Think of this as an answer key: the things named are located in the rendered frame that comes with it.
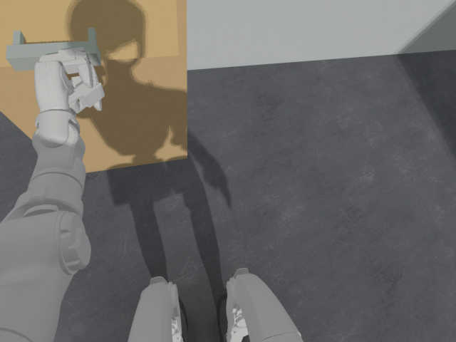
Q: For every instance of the handle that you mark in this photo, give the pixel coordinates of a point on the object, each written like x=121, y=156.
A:
x=23, y=57

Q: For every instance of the drawer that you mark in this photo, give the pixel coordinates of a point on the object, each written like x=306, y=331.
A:
x=124, y=28

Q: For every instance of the robot thigh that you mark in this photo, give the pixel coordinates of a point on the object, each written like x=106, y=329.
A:
x=157, y=307
x=265, y=317

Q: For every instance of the left robot forearm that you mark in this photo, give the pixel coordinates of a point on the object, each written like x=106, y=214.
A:
x=58, y=180

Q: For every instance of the left robot upper arm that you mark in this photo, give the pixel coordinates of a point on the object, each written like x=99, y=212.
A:
x=38, y=257

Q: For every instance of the cabinet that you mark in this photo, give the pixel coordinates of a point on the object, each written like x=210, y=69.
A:
x=144, y=111

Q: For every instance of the robot left thigh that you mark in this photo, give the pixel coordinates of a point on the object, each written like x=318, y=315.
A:
x=157, y=307

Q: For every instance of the robot right thigh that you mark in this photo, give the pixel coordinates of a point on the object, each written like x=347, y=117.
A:
x=265, y=317

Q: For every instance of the left robot hand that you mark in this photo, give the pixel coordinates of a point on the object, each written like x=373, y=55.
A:
x=53, y=88

